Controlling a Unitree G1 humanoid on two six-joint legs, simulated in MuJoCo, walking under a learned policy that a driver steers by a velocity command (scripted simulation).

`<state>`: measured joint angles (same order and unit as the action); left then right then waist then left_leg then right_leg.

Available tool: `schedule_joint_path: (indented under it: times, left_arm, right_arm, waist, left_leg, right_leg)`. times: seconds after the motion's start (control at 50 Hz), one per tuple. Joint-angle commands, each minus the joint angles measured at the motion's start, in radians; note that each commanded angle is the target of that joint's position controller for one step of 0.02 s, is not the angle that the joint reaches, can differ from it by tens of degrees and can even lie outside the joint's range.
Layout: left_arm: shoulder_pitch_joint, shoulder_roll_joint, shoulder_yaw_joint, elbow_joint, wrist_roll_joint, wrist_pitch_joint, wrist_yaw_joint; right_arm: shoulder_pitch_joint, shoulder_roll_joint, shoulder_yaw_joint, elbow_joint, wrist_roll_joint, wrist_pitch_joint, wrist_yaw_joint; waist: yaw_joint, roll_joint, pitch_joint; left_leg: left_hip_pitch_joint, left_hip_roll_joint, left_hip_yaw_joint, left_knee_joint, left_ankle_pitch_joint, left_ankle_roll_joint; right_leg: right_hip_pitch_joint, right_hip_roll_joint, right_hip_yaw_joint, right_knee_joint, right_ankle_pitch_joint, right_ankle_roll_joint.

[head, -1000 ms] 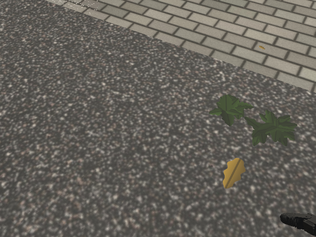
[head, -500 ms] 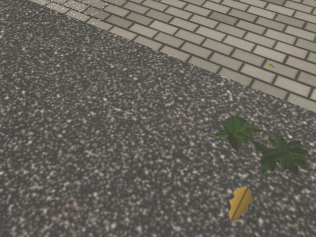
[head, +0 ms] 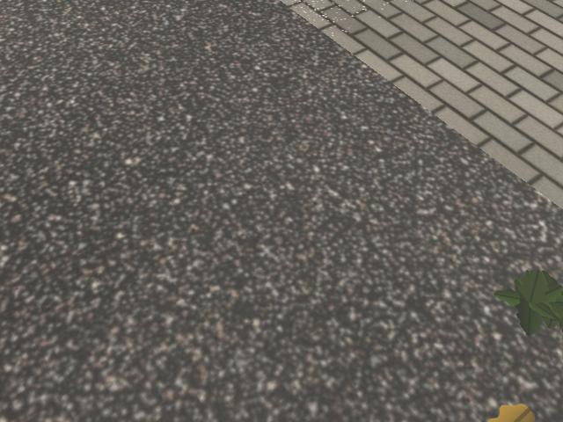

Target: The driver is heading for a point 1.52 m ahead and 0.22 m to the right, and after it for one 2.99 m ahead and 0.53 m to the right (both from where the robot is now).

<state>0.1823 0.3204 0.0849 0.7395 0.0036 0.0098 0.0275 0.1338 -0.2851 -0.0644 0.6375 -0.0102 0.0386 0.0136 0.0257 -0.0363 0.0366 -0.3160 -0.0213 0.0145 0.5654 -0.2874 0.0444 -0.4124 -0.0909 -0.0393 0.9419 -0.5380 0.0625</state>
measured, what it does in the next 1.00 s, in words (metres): walks ahead: right foot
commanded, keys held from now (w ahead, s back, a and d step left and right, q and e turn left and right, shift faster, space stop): no key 0.52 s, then w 0.48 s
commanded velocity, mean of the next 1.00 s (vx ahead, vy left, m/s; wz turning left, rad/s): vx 0.14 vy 0.00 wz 0.08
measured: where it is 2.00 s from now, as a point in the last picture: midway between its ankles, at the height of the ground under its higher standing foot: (292, 325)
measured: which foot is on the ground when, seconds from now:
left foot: down 0.00-1.00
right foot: up 0.00-0.28, down 0.30-0.82, up 0.84-1.00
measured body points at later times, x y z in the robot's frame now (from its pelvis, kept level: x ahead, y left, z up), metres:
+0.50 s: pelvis +0.00 -0.01 +0.00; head +0.01 -0.01 +0.45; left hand +0.11 +0.26 -0.11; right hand +0.14 -0.25 -0.12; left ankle +0.01 +0.10 -0.73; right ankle +0.00 -0.14 -0.73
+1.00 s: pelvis +0.12 +0.00 +0.01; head +0.15 +0.01 +0.46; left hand +0.30 +0.25 -0.09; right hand +0.10 -0.26 -0.12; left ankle +0.00 +0.10 -0.73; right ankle +0.20 -0.13 -0.66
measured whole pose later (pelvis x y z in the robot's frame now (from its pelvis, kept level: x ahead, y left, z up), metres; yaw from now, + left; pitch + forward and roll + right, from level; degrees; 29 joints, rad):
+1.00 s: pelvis +0.12 +0.00 +0.01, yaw +2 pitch +2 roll +0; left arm 0.14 0.28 0.04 0.70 -0.02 -0.09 -0.04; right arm 0.46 -0.23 -0.04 0.90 0.01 -0.06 0.01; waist -0.06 -0.02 -0.01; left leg 0.00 -0.02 -0.02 0.30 -0.34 0.03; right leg -0.67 -0.07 -0.04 1.02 -0.24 -0.02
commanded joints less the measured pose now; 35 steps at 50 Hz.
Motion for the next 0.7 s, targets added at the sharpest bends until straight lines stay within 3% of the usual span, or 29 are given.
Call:
schedule_joint_path:
  times: [0.02, 0.04, 0.1, 0.16, 0.24, 0.28, 0.3, 0.32, 0.34, 0.36, 0.38, 0.44, 0.52, 0.54, 0.58, 0.64, 0.7]
  left_arm:
    - [-0.042, 0.102, 0.025, -0.069, -0.006, -0.003, 0.014]
    - [-0.027, 0.109, 0.028, -0.062, 0.002, 0.004, 0.020]
    - [0.030, 0.074, 0.018, -0.039, -0.004, 0.007, 0.016]
    - [-0.007, 0.040, -0.002, -0.044, -0.001, 0.006, 0.013]
    - [-0.005, 0.056, -0.003, -0.039, -0.006, 0.000, 0.007]
    - [0.036, 0.038, -0.010, -0.018, 0.005, -0.009, 0.000]
    - [0.045, 0.066, -0.009, -0.018, 0.020, -0.015, 0.000]
    - [0.043, 0.130, 0.002, -0.024, 0.019, -0.016, 0.003]
    - [0.016, 0.124, 0.006, -0.004, 0.006, -0.016, -0.003]
    - [-0.003, 0.072, -0.005, -0.016, 0.006, -0.022, -0.011]
    - [-0.008, 0.053, -0.013, -0.011, 0.015, -0.027, -0.012]
    - [0.006, 0.044, -0.020, 0.002, 0.014, -0.044, -0.010]
    - [0.019, 0.042, -0.025, 0.015, 0.009, -0.041, 0.000]
    - [0.036, 0.043, -0.024, 0.024, 0.008, -0.038, 0.002]
    - [0.048, 0.059, -0.018, 0.027, -0.005, -0.034, 0.006]
    - [0.069, 0.056, -0.020, 0.017, -0.019, -0.059, 0.007]
    - [0.115, 0.083, -0.010, 0.025, -0.026, -0.085, -0.005]
  right_arm:
    - [0.019, -0.156, -0.038, -0.045, -0.002, -0.039, -0.007]
    - [-0.015, -0.144, -0.031, -0.044, 0.009, -0.038, -0.011]
    - [-0.040, -0.105, -0.014, -0.034, 0.000, -0.040, -0.021]
    - [-0.037, -0.107, -0.014, -0.016, 0.000, -0.039, -0.026]
    - [-0.026, -0.108, -0.008, 0.016, -0.001, -0.035, -0.019]
    - [-0.034, -0.076, 0.008, 0.035, 0.010, -0.037, -0.017]
    - [0.003, -0.055, 0.016, 0.050, 0.001, -0.046, -0.014]
    - [0.043, -0.059, 0.014, 0.055, -0.015, -0.056, -0.007]
    - [0.051, -0.052, 0.012, 0.060, -0.014, -0.057, -0.005]
    - [-0.004, -0.080, 0.009, 0.063, -0.014, -0.053, -0.008]
    - [-0.027, -0.077, 0.006, 0.061, -0.008, -0.046, -0.013]
    - [-0.010, -0.062, 0.007, 0.076, -0.006, -0.029, -0.021]
    - [0.006, -0.050, 0.007, 0.106, -0.002, -0.034, -0.023]
    - [0.025, -0.051, 0.005, 0.120, 0.001, -0.033, -0.025]
    - [0.045, -0.069, -0.005, 0.133, 0.013, -0.032, -0.029]
    - [0.061, -0.052, -0.003, 0.130, 0.028, -0.069, -0.027]
    - [0.046, -0.032, -0.002, 0.122, 0.031, -0.118, -0.011]
  waist:
    - [-0.043, 0.152, -0.138]
    - [-0.026, 0.161, -0.122]
    - [0.002, 0.166, -0.144]
    - [-0.024, 0.172, -0.126]
    - [-0.037, 0.176, -0.091]
    - [0.005, 0.138, -0.076]
    - [-0.005, 0.093, -0.094]
    - [-0.053, -0.011, -0.101]
    - [-0.074, -0.101, -0.096]
    - [-0.036, -0.067, -0.068]
    - [-0.031, -0.056, -0.060]
    - [-0.028, -0.035, -0.045]
    - [-0.021, 0.010, -0.046]
    - [-0.019, 0.018, -0.064]
    - [-0.020, 0.024, -0.009]
    - [-0.018, 0.010, 0.081]
    - [-0.014, -0.060, 0.057]
  left_leg:
    - [0.246, 0.281, -0.276, -0.191, 0.569, 0.206]
    - [0.206, 0.262, -0.250, -0.198, 0.570, 0.190]
    - [0.161, 0.224, -0.195, -0.214, 0.541, 0.187]
    - [0.147, 0.216, -0.199, -0.223, 0.409, 0.183]
    - [0.108, 0.226, -0.257, -0.228, 0.249, 0.190]
    - [0.054, 0.190, -0.242, -0.208, 0.172, 0.136]
    - [0.019, 0.154, -0.226, -0.190, 0.118, 0.083]
    - [-0.012, 0.088, -0.169, -0.151, 0.039, 0.040]
    - [0.041, 0.034, -0.099, -0.157, 0.010, 0.005]
    - [0.080, 0.031, -0.092, -0.131, 0.021, -0.011]
    - [0.089, 0.034, -0.092, -0.119, 0.038, -0.007]
    - [0.079, 0.047, -0.109, -0.121, 0.088, 0.009]
    - [0.074, 0.047, -0.107, -0.120, 0.118, 0.003]
    - [0.076, 0.034, -0.094, -0.116, 0.022, 0.005]
    - [0.008, 0.011, -0.080, -0.096, -0.289, 0.026]
    - [-0.092, 0.031, -0.104, -0.067, -0.395, 0.056]
    - [-0.135, 0.016, -0.052, 0.039, -0.241, 0.052]
  right_leg:
    - [-0.223, 0.007, 0.084, 0.200, -0.005, 0.008]
    - [-0.194, 0.009, 0.086, 0.185, 0.054, 0.016]
    - [-0.093, 0.023, 0.077, 0.104, 0.155, 0.029]
    - [-0.014, 0.019, 0.073, -0.102, 0.167, 0.024]
    - [0.095, 0.036, 0.057, -0.300, 0.178, 0.006]
    - [0.231, 0.043, 0.050, -0.532, 0.387, -0.021]
    - [0.318, -0.004, 0.110, -0.547, 0.525, -0.039]
    - [0.350, -0.066, 0.152, -0.503, 0.654, -0.068]
    - [0.249, -0.052, 0.144, -0.493, 0.470, -0.104]
    - [0.185, -0.024, 0.133, -0.517, 0.361, -0.100]
    - [0.162, -0.015, 0.124, -0.526, 0.332, -0.085]
    - [0.170, 0.004, 0.103, -0.511, 0.358, -0.064]
    - [0.190, 0.013, 0.095, -0.495, 0.378, -0.065]
    - [0.196, 0.025, 0.086, -0.495, 0.281, -0.072]
    - [0.137, 0.038, 0.093, -0.493, -0.023, -0.110]
    - [0.087, -0.010, 0.186, -0.526, -0.194, -0.171]
    - [0.169, -0.107, 0.350, -0.599, -0.175, -0.240]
